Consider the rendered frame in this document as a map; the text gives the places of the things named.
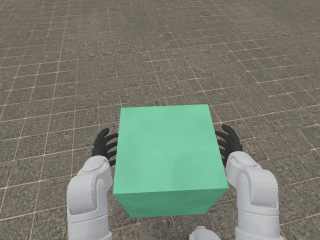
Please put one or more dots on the carton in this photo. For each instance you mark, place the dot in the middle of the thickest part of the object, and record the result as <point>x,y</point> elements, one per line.
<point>168,161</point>

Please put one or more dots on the right robot thigh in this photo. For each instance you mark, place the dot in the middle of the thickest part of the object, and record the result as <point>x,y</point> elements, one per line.
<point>203,234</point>

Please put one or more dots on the right robot shin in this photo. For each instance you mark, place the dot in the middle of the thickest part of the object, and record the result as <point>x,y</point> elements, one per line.
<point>200,227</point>

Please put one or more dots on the robot left hand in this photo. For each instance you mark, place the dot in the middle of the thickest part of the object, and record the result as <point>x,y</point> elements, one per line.
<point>100,147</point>

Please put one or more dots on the robot right forearm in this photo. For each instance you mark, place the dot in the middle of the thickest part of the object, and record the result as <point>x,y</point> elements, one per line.
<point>257,198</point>

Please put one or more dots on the robot right hand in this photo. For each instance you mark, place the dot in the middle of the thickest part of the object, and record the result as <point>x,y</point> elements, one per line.
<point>231,145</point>

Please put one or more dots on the robot left forearm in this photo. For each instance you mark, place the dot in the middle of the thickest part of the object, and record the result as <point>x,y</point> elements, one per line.
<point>87,204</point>

